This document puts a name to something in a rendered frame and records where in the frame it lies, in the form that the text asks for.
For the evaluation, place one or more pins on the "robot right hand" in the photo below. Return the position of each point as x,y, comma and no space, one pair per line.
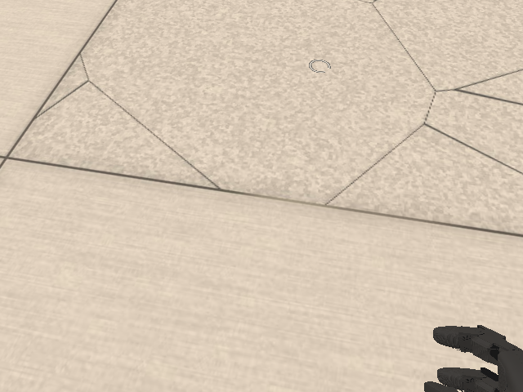
487,345

